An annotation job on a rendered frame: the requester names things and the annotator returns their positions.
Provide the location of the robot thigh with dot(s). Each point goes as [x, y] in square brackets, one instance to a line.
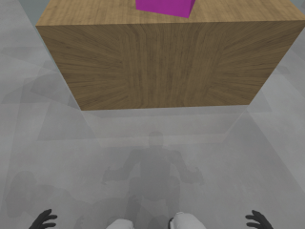
[186, 221]
[121, 224]

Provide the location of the pedestal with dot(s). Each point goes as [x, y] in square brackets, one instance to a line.
[115, 57]

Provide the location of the robot left hand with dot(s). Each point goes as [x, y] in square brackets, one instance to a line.
[37, 224]

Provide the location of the robot right hand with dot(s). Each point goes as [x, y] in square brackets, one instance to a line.
[264, 224]

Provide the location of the right robot thigh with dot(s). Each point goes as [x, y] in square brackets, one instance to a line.
[186, 221]

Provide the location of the left robot thigh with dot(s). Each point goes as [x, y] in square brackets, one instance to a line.
[121, 224]

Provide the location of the carton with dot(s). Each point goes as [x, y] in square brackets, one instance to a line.
[180, 8]

